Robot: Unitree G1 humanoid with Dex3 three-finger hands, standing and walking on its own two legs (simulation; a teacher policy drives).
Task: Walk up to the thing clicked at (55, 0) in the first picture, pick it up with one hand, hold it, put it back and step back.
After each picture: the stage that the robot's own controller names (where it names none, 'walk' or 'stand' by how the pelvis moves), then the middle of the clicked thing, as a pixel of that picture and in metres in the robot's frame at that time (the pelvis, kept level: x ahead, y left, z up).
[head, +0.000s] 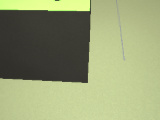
stand; out of the picture +1.02 +0.20 +0.13
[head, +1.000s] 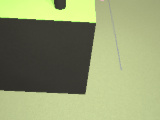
walk; out of the picture +0.91 +0.16 +0.13
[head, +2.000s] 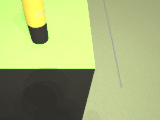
stand; (34, 12) +0.53 +0.21 +0.14
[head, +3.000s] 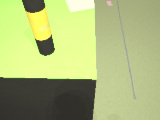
stand; (40, 27) +0.52 +0.21 +0.13
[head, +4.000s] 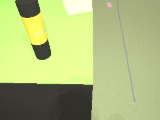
stand; (36, 31) +0.50 +0.21 +0.12
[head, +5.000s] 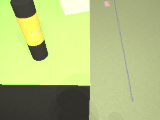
stand; (32, 32) +0.50 +0.23 +0.12
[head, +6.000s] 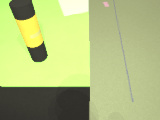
stand; (31, 33) +0.49 +0.23 +0.12
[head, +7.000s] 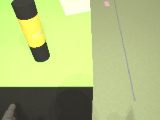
rise first; (34, 33) +0.48 +0.23 +0.13
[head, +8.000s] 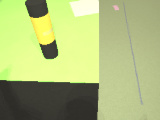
go down; (44, 31) +0.51 +0.22 +0.13
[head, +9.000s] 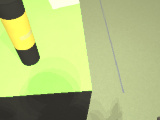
go down; (20, 34) +0.46 +0.20 +0.13
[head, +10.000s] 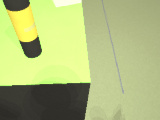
approach; (25, 26) +0.49 +0.20 +0.14
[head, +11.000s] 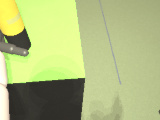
close; (8, 18) +0.48 +0.22 +0.17
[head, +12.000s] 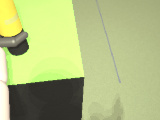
lift; (6, 19) +0.48 +0.21 +0.17
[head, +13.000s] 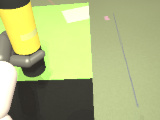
lift; (23, 34) +0.32 +0.17 +0.28
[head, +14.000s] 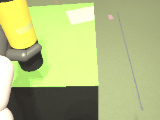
hold; (19, 28) +0.33 +0.19 +0.29
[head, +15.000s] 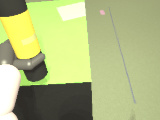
hold; (24, 41) +0.35 +0.18 +0.23
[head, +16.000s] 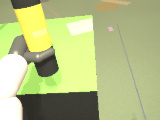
hold; (37, 35) +0.35 +0.15 +0.28
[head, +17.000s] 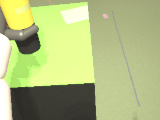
crouch; (17, 10) +0.39 +0.18 +0.32
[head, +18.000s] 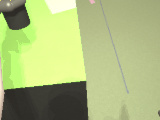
lower; out of the picture +0.50 +0.19 +0.32
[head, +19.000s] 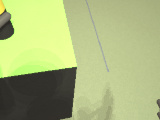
lower; out of the picture +0.53 +0.22 +0.18
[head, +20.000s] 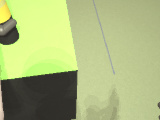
lower; out of the picture +0.51 +0.22 +0.18
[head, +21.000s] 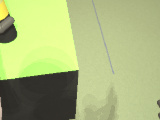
lower; out of the picture +0.52 +0.23 +0.18
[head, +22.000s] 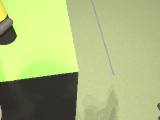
lower; out of the picture +0.52 +0.23 +0.18
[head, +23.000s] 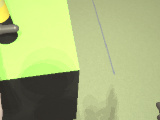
open; out of the picture +0.51 +0.23 +0.18
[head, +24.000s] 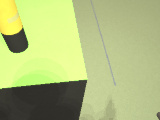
sink last; (7, 17) +0.49 +0.21 +0.17
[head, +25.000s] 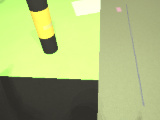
sink last; (44, 26) +0.53 +0.22 +0.14
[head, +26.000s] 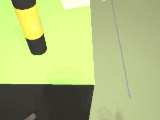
stand; (31, 25) +0.49 +0.22 +0.14
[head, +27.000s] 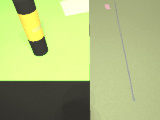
stand; (33, 28) +0.53 +0.24 +0.13
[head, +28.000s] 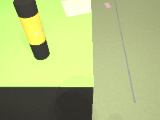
stand; (34, 32) +0.50 +0.22 +0.12
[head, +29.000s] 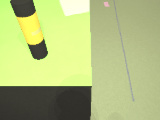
stand; (32, 31) +0.51 +0.23 +0.12
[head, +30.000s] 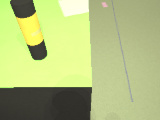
stand; (32, 32) +0.50 +0.23 +0.12
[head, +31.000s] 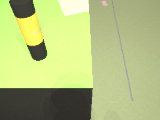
stand; (31, 32) +0.49 +0.23 +0.12
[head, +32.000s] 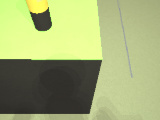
walk; out of the picture +0.56 +0.18 +0.15
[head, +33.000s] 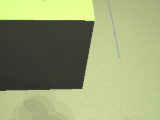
walk; out of the picture +0.75 +0.24 +0.14
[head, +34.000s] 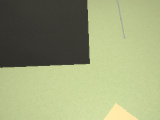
walk; out of the picture +1.07 +0.31 +0.14
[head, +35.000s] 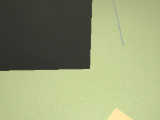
stand; out of the picture +1.11 +0.21 +0.14
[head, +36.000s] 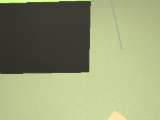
stand; out of the picture +1.12 +0.21 +0.12
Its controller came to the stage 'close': yes
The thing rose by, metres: 0.21
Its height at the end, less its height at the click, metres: +0.00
